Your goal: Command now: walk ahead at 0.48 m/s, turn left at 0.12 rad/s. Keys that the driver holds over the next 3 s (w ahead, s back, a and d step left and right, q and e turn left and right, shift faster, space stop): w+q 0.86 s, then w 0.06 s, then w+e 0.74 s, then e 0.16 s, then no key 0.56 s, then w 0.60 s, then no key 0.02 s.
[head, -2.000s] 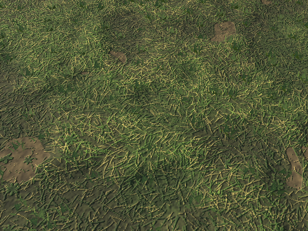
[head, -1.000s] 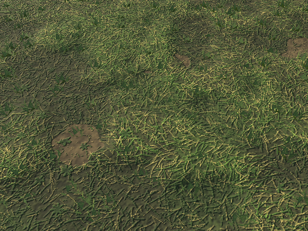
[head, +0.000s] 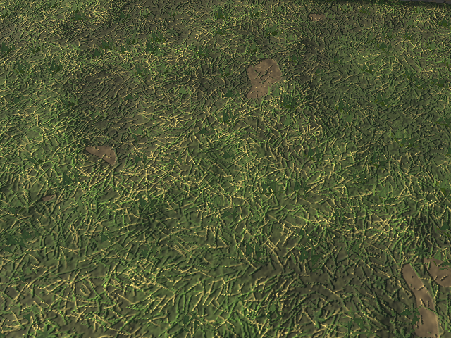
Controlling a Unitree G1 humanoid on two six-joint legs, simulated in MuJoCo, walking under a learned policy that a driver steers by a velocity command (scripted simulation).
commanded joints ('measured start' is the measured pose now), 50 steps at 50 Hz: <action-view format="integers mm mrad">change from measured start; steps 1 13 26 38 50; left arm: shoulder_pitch -109 188 45 122 -80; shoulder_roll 20 141 134 84 48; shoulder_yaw -4 52 65 24 10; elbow -103 -59 12 -54 -78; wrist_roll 2 4 6 -4 2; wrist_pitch -26 -23 -42 -40 -24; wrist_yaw -10 -6 8 1 -10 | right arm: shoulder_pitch -39 79 -209 83 -78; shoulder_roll -184 -161 -67 -316 -177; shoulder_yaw -40 -23 -11 -102 -44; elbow -65 -108 -218 -267 -217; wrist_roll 10 43 10 14 -8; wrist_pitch -6 16 60 62 22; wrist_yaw -14 -30 12 10 -23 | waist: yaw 9 158 97 -55 16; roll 120 -143 16 223 114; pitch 35 -253 42 -429 -25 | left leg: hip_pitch -77 -679 -575 507 -125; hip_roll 214 87 191 408 177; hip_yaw -150 -151 -41 -854 -136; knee -110 1042 550 83 -43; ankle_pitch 264 -332 218 -219 294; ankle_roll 166 -21 -42 397 190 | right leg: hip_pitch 31 884 516 -143 43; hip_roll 27 -300 -153 120 -8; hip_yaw -22 567 -140 23 -24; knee -220 -575 -763 520 -157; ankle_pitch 172 -237 244 -421 274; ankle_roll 23 -221 -183 21 54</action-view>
